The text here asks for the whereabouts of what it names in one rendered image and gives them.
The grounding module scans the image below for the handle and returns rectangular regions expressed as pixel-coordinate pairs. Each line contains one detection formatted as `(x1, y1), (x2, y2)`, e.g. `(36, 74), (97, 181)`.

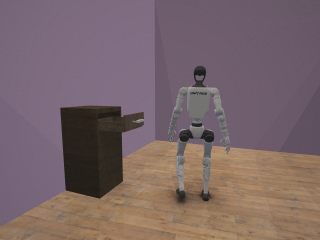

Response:
(132, 119), (144, 123)

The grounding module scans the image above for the right robot thigh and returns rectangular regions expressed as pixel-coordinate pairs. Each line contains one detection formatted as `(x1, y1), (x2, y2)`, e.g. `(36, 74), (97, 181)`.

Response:
(202, 129), (214, 167)

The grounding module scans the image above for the robot left upper arm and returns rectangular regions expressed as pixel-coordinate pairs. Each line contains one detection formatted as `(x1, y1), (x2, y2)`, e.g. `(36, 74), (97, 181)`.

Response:
(174, 87), (189, 114)

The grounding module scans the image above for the right robot forearm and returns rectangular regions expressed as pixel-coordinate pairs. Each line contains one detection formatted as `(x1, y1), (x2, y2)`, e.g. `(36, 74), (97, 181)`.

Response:
(217, 108), (229, 136)

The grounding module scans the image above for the right robot foot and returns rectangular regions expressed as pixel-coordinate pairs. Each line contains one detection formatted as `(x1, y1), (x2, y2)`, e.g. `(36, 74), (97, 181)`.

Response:
(201, 189), (209, 201)

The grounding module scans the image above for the left robot hand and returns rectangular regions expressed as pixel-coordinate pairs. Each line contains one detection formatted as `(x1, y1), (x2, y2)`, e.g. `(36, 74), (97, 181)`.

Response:
(168, 129), (177, 143)

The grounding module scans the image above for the drawer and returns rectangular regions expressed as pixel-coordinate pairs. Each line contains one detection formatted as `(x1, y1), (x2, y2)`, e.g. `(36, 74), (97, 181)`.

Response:
(98, 112), (144, 133)

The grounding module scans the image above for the left robot forearm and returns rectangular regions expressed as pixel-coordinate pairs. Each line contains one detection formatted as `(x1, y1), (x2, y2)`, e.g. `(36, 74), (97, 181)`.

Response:
(169, 107), (179, 130)

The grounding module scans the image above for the robot right upper arm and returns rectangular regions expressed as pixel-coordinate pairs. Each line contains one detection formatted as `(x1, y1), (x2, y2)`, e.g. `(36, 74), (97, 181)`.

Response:
(209, 87), (223, 116)

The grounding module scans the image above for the cabinet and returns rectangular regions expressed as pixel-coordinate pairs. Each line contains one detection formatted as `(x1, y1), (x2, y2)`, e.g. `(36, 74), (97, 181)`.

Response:
(60, 105), (123, 199)

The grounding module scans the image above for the right robot hand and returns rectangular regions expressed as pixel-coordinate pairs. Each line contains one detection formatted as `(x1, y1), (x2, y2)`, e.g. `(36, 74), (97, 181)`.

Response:
(220, 135), (230, 154)

